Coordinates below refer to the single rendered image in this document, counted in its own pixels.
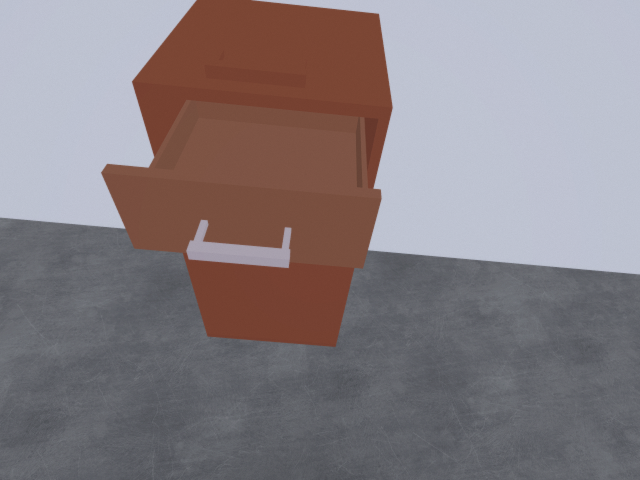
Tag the drawer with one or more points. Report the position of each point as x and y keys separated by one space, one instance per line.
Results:
x=251 y=172

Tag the handle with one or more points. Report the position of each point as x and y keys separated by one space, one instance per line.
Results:
x=239 y=254
x=255 y=73

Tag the cabinet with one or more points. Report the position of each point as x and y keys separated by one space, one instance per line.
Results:
x=344 y=55

